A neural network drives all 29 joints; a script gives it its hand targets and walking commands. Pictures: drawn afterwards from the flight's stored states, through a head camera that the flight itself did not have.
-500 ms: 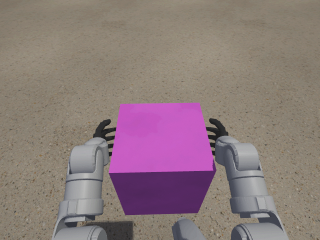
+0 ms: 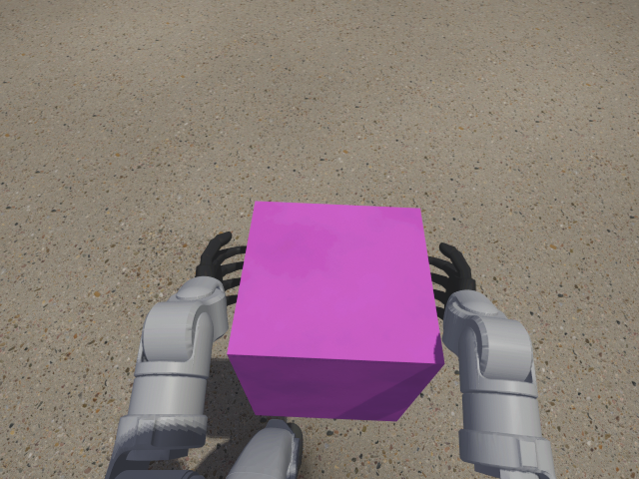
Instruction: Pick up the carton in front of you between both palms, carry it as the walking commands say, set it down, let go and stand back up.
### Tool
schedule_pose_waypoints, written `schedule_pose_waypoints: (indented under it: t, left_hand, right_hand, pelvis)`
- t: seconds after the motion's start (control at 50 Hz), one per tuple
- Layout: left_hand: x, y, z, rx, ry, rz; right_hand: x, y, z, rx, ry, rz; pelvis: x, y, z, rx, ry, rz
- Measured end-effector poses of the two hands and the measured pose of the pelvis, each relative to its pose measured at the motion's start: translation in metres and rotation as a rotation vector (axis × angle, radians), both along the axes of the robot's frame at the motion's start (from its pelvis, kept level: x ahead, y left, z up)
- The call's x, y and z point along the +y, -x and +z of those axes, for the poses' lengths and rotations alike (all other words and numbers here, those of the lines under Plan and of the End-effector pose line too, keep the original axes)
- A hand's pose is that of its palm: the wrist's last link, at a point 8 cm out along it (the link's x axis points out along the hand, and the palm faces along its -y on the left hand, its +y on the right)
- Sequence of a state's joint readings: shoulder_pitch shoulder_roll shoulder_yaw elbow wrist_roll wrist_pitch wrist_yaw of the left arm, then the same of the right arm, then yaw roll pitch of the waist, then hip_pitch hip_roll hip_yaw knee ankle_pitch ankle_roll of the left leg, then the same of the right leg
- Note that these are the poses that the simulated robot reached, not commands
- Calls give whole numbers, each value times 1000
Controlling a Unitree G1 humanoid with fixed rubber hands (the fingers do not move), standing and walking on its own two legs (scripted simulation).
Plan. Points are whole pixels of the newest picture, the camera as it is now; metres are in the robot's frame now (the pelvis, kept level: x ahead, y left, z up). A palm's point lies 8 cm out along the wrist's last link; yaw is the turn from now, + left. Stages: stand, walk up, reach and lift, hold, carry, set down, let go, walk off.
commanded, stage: carry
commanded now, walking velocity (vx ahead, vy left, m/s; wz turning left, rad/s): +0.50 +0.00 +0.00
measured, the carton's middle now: (331, 319) +0.34 +0.03 -0.04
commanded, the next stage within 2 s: none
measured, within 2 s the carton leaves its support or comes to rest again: neither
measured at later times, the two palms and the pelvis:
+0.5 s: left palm (309, 94) +0.62 +0.10 +0.11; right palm (517, 115) +0.61 -0.20 +0.10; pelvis +0.34 -0.03 +0.02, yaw -2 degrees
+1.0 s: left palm (314, 20) +0.86 +0.12 +0.09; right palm (481, 31) +0.84 -0.17 +0.10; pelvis +0.59 -0.01 +0.02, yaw -3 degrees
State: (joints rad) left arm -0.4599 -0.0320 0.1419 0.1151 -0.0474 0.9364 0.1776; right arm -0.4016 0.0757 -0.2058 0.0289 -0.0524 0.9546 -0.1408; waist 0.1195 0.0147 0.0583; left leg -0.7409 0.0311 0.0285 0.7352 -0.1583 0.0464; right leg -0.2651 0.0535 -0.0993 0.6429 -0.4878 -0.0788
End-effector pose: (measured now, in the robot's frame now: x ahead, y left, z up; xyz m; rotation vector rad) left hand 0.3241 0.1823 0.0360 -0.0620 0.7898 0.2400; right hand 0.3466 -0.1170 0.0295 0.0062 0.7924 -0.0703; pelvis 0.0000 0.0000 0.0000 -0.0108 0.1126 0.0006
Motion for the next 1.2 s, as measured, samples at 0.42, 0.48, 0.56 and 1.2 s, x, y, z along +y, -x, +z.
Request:
schedule_pose_waypoints:
  t: [0.42,0.48,0.56,1.2]
  left_hand:
    - [-76,-271,74,-109,4,-181]
    - [-81,-294,72,-139,-5,-132]
    - [-78,-311,66,-69,-19,-87]
    - [-72,-589,85,-114,4,-133]
  right_hand:
    - [-74,-222,85,-109,4,-173]
    - [-80,-258,78,-139,-9,-128]
    - [-77,-290,70,-69,-24,-87]
    - [-72,-550,90,-114,-6,-140]
  pelvis:
    - [-15,-287,29,-32,17,-59]
    - [-30,-327,15,-45,19,-34]
    - [-41,-368,23,-40,0,-8]
    - [-26,-643,24,-71,-13,-40]
